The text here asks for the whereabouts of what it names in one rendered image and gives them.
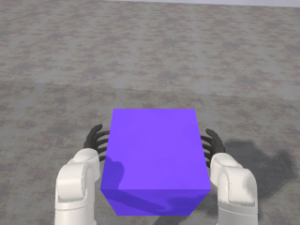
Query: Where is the right robot hand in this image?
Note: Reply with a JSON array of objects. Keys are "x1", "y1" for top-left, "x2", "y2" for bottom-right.
[{"x1": 201, "y1": 128, "x2": 226, "y2": 168}]

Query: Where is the carton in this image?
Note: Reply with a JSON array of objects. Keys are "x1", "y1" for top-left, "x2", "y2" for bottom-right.
[{"x1": 100, "y1": 109, "x2": 211, "y2": 216}]

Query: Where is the left robot hand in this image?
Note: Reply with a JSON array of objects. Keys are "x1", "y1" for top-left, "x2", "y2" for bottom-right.
[{"x1": 83, "y1": 124, "x2": 110, "y2": 162}]

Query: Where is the left robot forearm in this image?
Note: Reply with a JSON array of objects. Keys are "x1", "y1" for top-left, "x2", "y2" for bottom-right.
[{"x1": 54, "y1": 148, "x2": 100, "y2": 225}]

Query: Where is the right robot forearm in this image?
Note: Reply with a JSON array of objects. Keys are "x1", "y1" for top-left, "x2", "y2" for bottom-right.
[{"x1": 210, "y1": 153, "x2": 258, "y2": 225}]

